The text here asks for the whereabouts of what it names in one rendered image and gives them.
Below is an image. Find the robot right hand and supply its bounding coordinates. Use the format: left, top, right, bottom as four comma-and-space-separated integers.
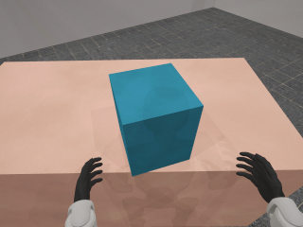
236, 151, 285, 203

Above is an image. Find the right robot forearm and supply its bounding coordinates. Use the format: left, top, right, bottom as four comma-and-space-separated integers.
266, 197, 303, 227

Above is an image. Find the carton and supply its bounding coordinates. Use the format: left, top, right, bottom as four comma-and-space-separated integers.
109, 63, 204, 177

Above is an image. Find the left robot forearm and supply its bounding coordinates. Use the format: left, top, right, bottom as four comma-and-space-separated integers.
64, 200, 98, 227

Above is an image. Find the robot left hand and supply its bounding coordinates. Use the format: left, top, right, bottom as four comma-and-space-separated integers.
74, 157, 103, 202

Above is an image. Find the pedestal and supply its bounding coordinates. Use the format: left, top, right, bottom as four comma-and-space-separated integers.
0, 58, 303, 227

